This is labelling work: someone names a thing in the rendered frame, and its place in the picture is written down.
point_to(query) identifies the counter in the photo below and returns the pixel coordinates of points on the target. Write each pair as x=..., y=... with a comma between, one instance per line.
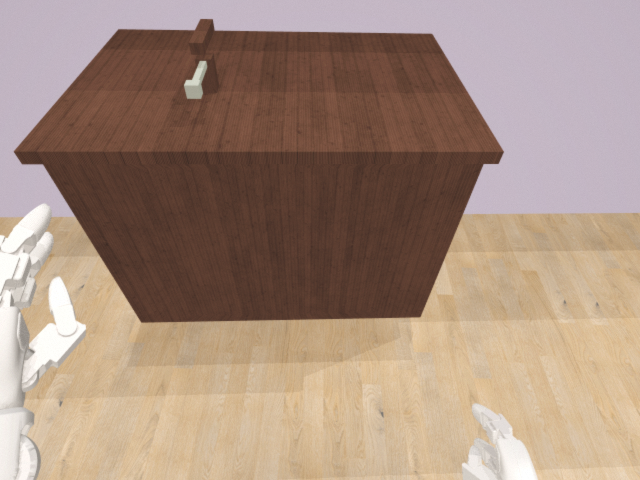
x=322, y=175

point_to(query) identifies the left robot hand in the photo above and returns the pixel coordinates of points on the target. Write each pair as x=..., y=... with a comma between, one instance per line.
x=21, y=256

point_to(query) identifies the right robot hand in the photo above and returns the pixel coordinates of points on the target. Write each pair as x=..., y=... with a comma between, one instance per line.
x=509, y=460

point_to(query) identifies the robot left forearm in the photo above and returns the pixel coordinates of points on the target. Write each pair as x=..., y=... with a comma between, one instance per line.
x=19, y=456

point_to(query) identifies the tap lever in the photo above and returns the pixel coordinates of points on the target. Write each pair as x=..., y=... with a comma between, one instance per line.
x=193, y=87

